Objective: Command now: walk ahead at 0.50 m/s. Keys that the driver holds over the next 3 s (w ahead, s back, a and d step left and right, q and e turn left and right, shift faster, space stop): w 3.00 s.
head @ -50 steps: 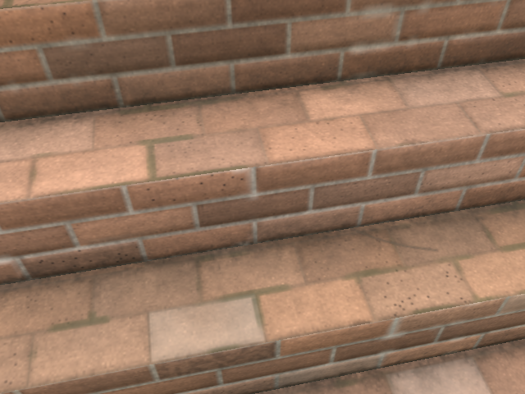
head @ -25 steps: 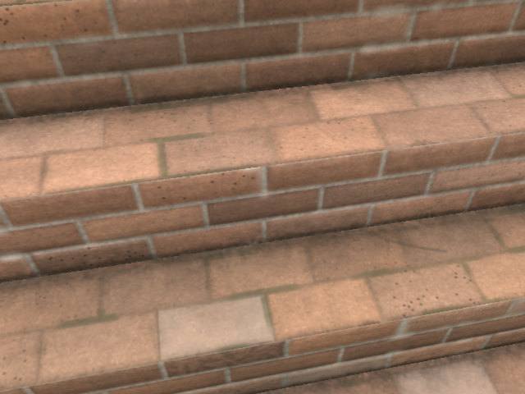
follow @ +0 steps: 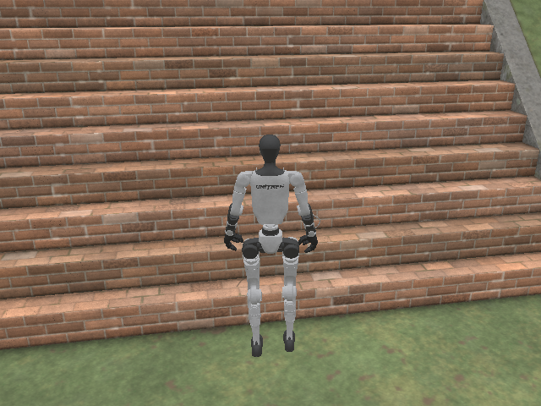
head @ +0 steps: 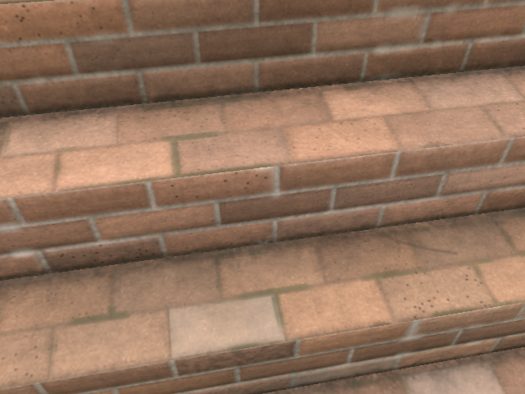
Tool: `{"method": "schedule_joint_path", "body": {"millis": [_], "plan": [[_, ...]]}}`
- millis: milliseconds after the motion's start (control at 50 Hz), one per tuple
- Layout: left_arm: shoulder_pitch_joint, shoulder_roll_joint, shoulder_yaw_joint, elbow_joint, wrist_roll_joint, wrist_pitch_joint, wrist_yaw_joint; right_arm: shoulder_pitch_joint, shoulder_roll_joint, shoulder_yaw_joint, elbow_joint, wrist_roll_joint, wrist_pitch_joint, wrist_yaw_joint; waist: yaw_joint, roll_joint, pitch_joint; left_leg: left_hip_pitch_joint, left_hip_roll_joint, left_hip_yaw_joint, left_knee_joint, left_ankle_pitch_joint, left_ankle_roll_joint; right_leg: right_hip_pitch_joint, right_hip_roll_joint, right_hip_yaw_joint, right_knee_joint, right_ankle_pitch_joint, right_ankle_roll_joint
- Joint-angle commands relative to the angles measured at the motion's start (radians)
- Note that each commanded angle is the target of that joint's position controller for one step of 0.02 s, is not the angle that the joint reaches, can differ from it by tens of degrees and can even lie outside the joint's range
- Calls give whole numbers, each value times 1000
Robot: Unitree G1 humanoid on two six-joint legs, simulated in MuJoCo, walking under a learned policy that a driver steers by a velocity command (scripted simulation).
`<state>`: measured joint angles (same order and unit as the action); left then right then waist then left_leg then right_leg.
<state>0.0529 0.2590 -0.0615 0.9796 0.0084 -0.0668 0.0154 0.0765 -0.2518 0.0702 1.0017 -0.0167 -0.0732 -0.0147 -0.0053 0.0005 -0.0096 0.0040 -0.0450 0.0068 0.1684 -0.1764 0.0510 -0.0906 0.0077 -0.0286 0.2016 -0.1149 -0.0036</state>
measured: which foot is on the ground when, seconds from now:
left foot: down 0.00-1.00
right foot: down 0.00-1.00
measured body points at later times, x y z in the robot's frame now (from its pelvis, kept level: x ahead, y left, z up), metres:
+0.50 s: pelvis +0.00 +0.01 +0.00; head +0.00 +0.02 +0.45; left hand +0.15 +0.26 -0.12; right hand +0.13 -0.23 -0.12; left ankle -0.06 +0.08 -0.75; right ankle -0.01 -0.12 -0.75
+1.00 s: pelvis +0.00 +0.02 +0.00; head +0.00 +0.03 +0.45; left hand +0.14 +0.27 -0.13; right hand +0.14 -0.22 -0.12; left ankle -0.06 +0.08 -0.75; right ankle -0.01 -0.12 -0.75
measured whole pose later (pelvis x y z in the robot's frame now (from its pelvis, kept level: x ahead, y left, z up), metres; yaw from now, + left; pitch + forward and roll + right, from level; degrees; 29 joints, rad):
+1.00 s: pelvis +0.00 +0.02 +0.00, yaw +1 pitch +0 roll -1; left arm 0.08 0.25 -0.05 0.96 0.00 -0.06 0.02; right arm 0.09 -0.25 0.08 0.99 -0.02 -0.08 -0.01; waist 0.00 0.00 -0.01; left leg 0.00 -0.08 -0.01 0.17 -0.17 0.09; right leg -0.10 -0.03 -0.02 0.23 -0.13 0.04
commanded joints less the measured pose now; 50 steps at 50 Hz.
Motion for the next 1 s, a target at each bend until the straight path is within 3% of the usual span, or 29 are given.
{"method": "schedule_joint_path", "body": {"millis": [20, 120, 220, 1000], "plan": [[-62, 106, 20, -63, 0, -13, 0, -47, -113, -22, -50, -3, -10, 1, 0, 2, -67, -12, 197, -114, -3, 326, -16, 50, -160, 119, 9, 223, -11], [-57, 109, 22, -64, -2, -13, 4, -49, -114, -22, -50, 3, -12, -2, 1, 16, -75, -24, 191, -113, 0, 299, -16, 61, -156, 119, 13, 193, -9], [-56, 104, 21, -70, 0, -13, 1, -45, -113, -21, -49, -3, -11, 2, 1, 2, -63, -13, 194, -120, -4, 337, -12, 42, -160, 114, 12, 207, -5], [-34, 94, 29, -75, -4, -6, 7, -35, -117, -14, -59, 2, -15, -3, 3, 8, -63, -25, 179, -135, 7, 361, -6, 41, -157, 100, 34, 165, 13]]}}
